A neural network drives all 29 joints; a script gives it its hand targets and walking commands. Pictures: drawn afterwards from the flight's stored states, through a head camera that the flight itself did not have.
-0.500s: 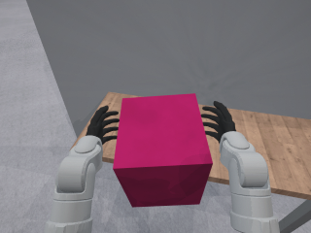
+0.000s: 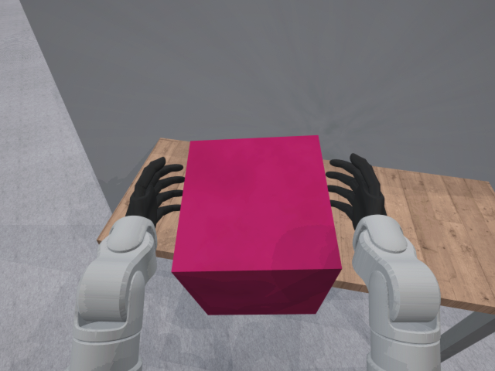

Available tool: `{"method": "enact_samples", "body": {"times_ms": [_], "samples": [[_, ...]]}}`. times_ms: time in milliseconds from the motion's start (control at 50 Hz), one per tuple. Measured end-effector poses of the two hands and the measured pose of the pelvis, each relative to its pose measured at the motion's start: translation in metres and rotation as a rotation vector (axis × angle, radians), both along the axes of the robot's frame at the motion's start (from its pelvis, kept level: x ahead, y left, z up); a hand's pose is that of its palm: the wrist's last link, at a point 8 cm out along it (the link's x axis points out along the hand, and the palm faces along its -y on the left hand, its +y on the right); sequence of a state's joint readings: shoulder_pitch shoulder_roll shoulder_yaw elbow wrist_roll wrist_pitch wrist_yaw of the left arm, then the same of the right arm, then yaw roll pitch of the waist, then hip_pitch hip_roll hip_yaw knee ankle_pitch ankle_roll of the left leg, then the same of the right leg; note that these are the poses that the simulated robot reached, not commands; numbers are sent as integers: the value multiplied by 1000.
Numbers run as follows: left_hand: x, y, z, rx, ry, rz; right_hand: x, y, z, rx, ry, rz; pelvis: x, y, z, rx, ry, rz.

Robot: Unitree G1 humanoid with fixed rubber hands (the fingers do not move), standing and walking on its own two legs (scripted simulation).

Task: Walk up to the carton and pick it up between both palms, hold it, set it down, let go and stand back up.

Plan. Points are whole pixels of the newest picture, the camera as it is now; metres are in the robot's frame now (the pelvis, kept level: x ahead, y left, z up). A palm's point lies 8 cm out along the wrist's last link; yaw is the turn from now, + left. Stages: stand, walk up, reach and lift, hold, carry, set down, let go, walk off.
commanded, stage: hold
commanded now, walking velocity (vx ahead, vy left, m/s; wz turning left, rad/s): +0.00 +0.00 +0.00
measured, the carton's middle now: (257, 233) +0.35 -0.02 +0.05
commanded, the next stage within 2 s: set down in 1.82 s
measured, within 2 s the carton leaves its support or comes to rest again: neither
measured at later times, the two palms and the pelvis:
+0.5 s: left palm (138, 201) +0.31 +0.15 +0.18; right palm (369, 195) +0.31 -0.15 +0.19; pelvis -0.01 +0.00 -0.01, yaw +0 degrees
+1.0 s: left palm (137, 195) +0.32 +0.15 +0.18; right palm (360, 191) +0.32 -0.14 +0.19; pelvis +0.00 +0.00 +0.00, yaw +1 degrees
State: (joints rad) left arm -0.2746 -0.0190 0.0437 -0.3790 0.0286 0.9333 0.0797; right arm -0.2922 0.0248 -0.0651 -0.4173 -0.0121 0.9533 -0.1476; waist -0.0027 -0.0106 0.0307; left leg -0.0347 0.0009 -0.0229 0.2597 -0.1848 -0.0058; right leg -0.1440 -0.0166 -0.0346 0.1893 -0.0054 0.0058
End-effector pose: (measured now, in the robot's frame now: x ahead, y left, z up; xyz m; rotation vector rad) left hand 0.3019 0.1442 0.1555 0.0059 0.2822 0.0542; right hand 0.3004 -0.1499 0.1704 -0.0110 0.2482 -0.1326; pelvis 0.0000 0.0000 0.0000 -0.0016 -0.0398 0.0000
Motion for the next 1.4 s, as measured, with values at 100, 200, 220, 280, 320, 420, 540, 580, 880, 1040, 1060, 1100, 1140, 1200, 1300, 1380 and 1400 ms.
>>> {"method": "enact_samples", "body": {"times_ms": [100, 200, 220, 280, 320, 420, 540, 580, 880, 1040, 1060, 1100, 1140, 1200, 1300, 1380, 1400], "samples": [[-6, 3, 8, 15, -18, 11, -6, 2, 8, -10, -20, 18, 0, 1, 0, 1, -6, 0], [-11, 7, 12, 19, -14, 7, -8, 5, 12, -31, -10, 48, -2, 0, 0, 0, -17, 6], [-11, 8, 12, 19, -10, 4, -9, 5, 12, -38, -5, 52, -3, 0, -1, 0, -18, 8], [-11, 8, 11, 26, 7, -6, -9, 4, 12, -55, 14, 66, -5, 0, -1, 0, -21, 7], [-10, 8, 11, 31, 16, -14, -8, 3, 13, -54, 24, 74, -7, -1, -2, 0, -20, 6], [-3, 6, 18, 28, 19, -13, 0, 0, 18, -37, 25, 72, -11, -1, -4, 0, -14, 3], [10, 4, 24, 22, 24, 14, 17, 2, 26, -32, 24, 67, -14, -1, -6, 1, -9, 2], [15, 5, 22, 12, 27, 23, 24, 3, 27, -29, 24, 64, -15, -2, -6, 1, -6, 2], [21, 7, 14, 7, -39, 25, 28, 9, 15, 5, -52, 9, -1, 4, -1, 0, 17, 8], [14, 7, 23, 5, -76, 32, 16, 9, 23, 8, -88, 3, 3, 4, 1, -2, -1, 15], [13, 7, 22, 3, -70, 31, 15, 9, 23, 7, -82, 3, 3, 4, 1, -2, -4, 16], [12, 5, 20, 2, -55, 27, 13, 7, 21, 4, -67, 3, 2, 4, 1, -2, -8, 16], [11, 4, 17, 0, -41, 21, 11, 5, 17, 1, -51, 1, 1, 3, 1, -2, -12, 15], [9, 1, 12, -3, -23, 12, 8, 1, 13, 0, -30, -1, -1, 2, 0, -1, -13, 15], [8, -3, 10, 13, -8, 13, 6, -2, 10, 12, -17, 0, -4, 0, 0, 1, -10, 12], [8, -2, 14, 18, -14, 20, 8, -1, 13, 10, -22, 8, -6, -2, -1, 2, -6, 11], [8, -1, 15, 16, -17, 22, 9, -1, 15, 7, -25, 11, -6, -2, -1, 2, -5, 12]]}}
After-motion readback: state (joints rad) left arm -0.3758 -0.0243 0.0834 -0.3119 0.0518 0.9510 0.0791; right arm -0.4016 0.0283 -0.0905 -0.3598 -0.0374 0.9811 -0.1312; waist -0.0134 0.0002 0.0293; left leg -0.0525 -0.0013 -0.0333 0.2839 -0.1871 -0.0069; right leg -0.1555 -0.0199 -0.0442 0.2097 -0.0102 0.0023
